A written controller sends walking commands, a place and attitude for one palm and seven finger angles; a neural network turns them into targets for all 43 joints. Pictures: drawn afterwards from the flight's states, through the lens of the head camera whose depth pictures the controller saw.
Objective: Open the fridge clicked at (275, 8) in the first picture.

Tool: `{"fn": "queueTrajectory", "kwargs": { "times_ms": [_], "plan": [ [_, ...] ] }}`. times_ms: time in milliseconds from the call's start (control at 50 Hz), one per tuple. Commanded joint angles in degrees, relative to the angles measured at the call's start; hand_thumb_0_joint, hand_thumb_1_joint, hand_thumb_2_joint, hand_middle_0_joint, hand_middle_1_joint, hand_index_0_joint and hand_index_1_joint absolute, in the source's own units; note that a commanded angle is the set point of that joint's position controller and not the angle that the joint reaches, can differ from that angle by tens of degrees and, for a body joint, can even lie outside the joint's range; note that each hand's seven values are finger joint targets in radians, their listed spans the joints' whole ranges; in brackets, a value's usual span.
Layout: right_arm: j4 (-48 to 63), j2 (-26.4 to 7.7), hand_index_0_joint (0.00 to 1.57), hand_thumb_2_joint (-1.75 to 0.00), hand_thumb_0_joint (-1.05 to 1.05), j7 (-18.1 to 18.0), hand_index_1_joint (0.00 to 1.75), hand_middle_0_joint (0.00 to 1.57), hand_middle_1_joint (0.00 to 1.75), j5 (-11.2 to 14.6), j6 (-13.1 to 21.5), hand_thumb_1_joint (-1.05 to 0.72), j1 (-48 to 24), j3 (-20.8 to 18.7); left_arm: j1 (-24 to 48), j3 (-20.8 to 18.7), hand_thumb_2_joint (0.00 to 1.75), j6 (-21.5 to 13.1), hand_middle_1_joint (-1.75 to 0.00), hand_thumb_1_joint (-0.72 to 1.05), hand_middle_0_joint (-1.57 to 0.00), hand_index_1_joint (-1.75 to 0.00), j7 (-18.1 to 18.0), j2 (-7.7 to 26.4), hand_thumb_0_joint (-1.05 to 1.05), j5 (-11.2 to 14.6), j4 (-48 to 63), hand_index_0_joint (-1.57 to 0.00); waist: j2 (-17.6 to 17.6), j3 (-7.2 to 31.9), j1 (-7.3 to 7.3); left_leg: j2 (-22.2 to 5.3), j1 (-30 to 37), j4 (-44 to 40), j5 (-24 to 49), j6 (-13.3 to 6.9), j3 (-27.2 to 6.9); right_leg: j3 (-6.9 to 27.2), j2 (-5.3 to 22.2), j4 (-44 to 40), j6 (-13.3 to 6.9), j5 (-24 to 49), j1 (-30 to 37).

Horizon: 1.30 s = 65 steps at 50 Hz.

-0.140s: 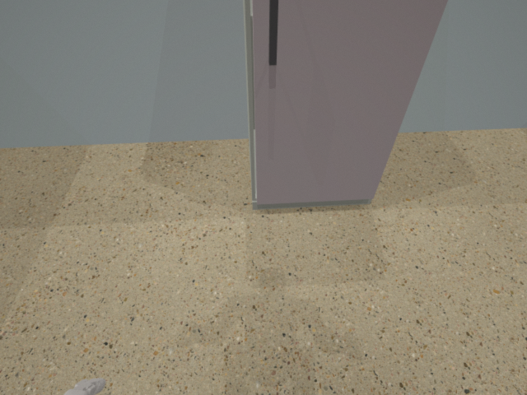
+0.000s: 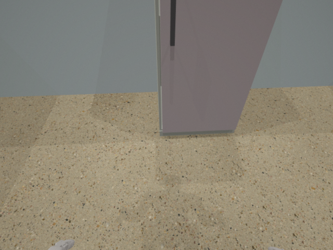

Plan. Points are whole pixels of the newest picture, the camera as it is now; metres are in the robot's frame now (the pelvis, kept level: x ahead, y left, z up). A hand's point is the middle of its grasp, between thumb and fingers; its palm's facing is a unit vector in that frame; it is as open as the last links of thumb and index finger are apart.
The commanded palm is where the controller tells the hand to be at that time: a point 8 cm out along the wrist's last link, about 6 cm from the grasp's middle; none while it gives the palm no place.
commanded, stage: stand and wait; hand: left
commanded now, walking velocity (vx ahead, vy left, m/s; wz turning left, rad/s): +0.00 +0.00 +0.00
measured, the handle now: (172, 5) +1.05 +0.03 +0.21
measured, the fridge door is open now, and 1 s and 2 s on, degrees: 0 0 0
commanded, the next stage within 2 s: look at it before walking up in 0.68 s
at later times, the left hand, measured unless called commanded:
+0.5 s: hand out of the picture +0.04 +0.24 -0.15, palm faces -0.02 -0.94 -0.34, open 7.4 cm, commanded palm none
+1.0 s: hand out of the picture +0.06 +0.24 -0.15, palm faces -0.02 -0.94 -0.33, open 7.4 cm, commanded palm none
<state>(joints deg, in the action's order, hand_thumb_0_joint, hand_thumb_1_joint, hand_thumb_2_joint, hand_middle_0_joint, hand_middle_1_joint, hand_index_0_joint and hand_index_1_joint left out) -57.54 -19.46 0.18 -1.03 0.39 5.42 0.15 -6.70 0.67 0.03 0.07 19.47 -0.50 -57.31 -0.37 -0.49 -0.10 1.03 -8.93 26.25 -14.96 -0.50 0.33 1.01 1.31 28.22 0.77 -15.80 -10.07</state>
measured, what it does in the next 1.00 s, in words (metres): stands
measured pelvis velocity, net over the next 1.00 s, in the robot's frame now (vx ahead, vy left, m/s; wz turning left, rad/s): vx -0.02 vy -0.01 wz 0.00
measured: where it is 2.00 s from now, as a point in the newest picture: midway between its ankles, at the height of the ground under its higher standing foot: outside the picture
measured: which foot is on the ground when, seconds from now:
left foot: down 0.00-1.00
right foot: down 0.00-1.00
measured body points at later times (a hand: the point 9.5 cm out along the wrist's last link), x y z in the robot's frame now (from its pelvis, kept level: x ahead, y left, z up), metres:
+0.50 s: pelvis -0.02 -0.01 +0.00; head -0.02 -0.02 +0.45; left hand +0.04 +0.29 -0.13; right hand +0.04 -0.31 -0.13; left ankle -0.01 +0.12 -0.74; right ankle +0.00 -0.13 -0.74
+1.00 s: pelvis -0.02 -0.01 +0.01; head -0.02 -0.01 +0.46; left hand +0.06 +0.28 -0.12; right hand +0.06 -0.31 -0.13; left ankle -0.01 +0.12 -0.74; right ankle +0.00 -0.13 -0.74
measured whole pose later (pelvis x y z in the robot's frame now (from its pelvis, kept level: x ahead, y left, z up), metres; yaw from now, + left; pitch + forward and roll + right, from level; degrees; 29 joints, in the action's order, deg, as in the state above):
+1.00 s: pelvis -0.02 -0.01 +0.01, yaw +0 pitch -2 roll +0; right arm -63.8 -19.4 0.3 -0.7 0.5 7.4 0.1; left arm -7.8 0.2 -0.6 0.3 19.3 -0.6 -62.2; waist 0.0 -1.7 -0.2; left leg -0.2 -8.7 21.8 -10.8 0.6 -0.3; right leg 0.3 0.1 23.2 -0.2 -11.5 -9.6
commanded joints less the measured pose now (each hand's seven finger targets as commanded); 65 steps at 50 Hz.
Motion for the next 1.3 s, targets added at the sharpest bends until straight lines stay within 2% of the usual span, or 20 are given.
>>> {"fn": "queueTrajectory", "kwargs": {
  "times_ms": [0, 160, 520, 780, 1020, 1120, 1140, 1280],
  "plan": [
    [3.07, -11.31, 0.2, -0.9, 0.0, -0.92, 0.3, 0.2, 0.3, 0.13, 1.61, -0.9, -2.83, -2.64, 2.29, -2.74, 0.9, -1.35, -0.3, 0.9, -0.2, -0.3, -0.82, 11.98, 0.0, -0.25, 3.55, -0.2, 1.65, 2.38, 0.05, -6.51, -0.1, -5.09, 10.85, -1.7, -5.23, 4.64, 5.31, -5.66, -2.75, 11.09, -0.06],
    [1.33, -10.9, 0.2, -0.9, 0.0, -0.91, 0.3, 0.2, 0.3, 0.25, 1.63, -0.9, -2.72, -2.53, 1.49, -2.84, 0.9, -1.49, -0.3, 0.9, -0.2, -0.3, -0.74, 11.56, 0.0, -0.23, 2.11, -0.2, 0.15, 2.25, 0.2, -6.69, -0.03, -5.99, 8.74, -1.42, -5.38, 5.12, 5.42, -7.53, -2.73, 8.5, 0.01],
    [-2.39, -11.42, 0.2, -0.9, 0.0, -0.78, 0.3, 0.2, 0.3, 0.42, 1.48, -0.9, -0.26, -2.23, 0.31, -2.74, 0.9, -1.51, -0.3, 0.9, -0.2, -0.3, -0.6, 11.73, 0.0, -0.15, -1.16, -0.2, 0.8, 0.53, 0.29, -6.89, -1.17, -8.06, 3.93, -1.02, -6.34, 6.16, 5.53, -10.81, -2.71, 0.9, -0.78],
    [-2.7, -11.45, 0.2, -0.9, 0.0, -0.7, 0.3, 0.2, 0.3, 0.43, 1.58, -0.9, -0.22, -2.23, 1.0, -2.77, 0.9, -1.57, -0.3, 0.9, -0.2, -0.3, -0.63, 11.82, 0.0, -0.28, -1.16, -0.2, 0.67, 0.39, 0.19, -7.23, -1.25, -8.68, 4.75, -0.93, -6.52, 5.87, 5.22, -10.53, -2.55, 2.35, -0.81],
    [-2.66, -11.69, 0.2, -0.9, 0.0, -0.82, 0.3, 0.2, 0.3, 0.51, 1.81, -0.9, -1.07, -2.2, 1.13, -2.7, 0.9, -1.67, -0.3, 0.9, -0.2, -0.3, -0.66, 11.65, 0.0, -0.26, -1.14, -0.2, 0.31, 2.0, 0.21, -7.66, 0.98, -8.68, 9.09, -0.98, -6.33, 5.22, 5.21, -9.66, -2.41, 8.24, 0.53],
    [-2.59, -11.56, 0.2, -0.9, 0.0, -0.8, 0.3, 0.2, 0.3, 0.56, 1.66, -0.9, -1.39, -2.19, 1.06, -2.65, 0.9, -1.73, -0.3, 0.9, -0.2, -0.3, -0.64, 11.82, 0.0, -0.31, -1.33, -0.2, 0.92, 1.48, 0.2, -7.51, 0.95, -8.7, 8.43, -0.93, -6.21, 5.64, 5.41, -10.4, -2.48, 7.88, 0.46],
    [-2.46, -11.69, 0.2, -0.9, 0.0, -0.79, 0.3, 0.2, 0.3, 0.59, 1.63, -0.9, -1.29, -2.18, 0.8, -2.72, 0.9, -1.8, -0.3, 0.9, -0.2, -0.3, -0.66, 11.83, 0.0, -0.3, -1.22, -0.2, 1.06, 2.43, 0.2, -7.56, 1.53, -8.28, 9.33, -0.97, -6.17, 5.6, 5.5, -10.28, -2.58, 8.76, 0.85],
    [-2.71, -11.72, 0.2, -0.9, 0.0, -0.88, 0.3, 0.2, 0.3, 0.59, 1.75, -0.9, -1.6, -2.07, 0.81, -2.69, 0.9, -1.84, -0.3, 0.9, -0.2, -0.3, -0.7, 11.93, 0.0, -0.21, -1.41, -0.2, 0.0, 2.91, 0.24, -7.72, 2.13, -8.5, 11.2, -0.81, -5.99, 5.25, 5.53, -10.0, -2.52, 11.34, 1.95]
  ]
}}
